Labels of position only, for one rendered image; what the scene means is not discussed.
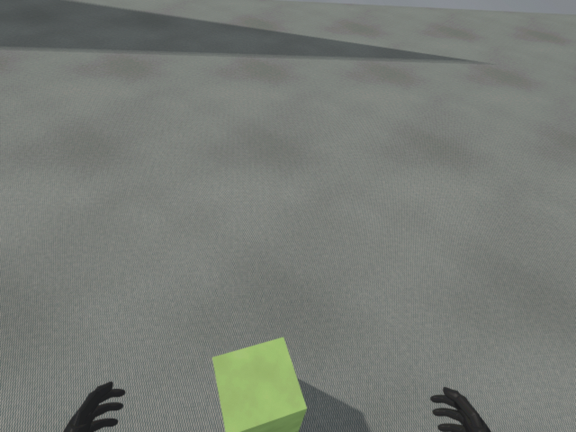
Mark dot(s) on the carton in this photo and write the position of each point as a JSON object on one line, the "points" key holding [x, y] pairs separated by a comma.
{"points": [[259, 390]]}

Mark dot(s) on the left robot hand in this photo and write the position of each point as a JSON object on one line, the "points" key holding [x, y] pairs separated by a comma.
{"points": [[82, 421]]}

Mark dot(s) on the right robot hand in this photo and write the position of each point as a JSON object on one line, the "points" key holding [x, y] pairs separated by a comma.
{"points": [[464, 412]]}

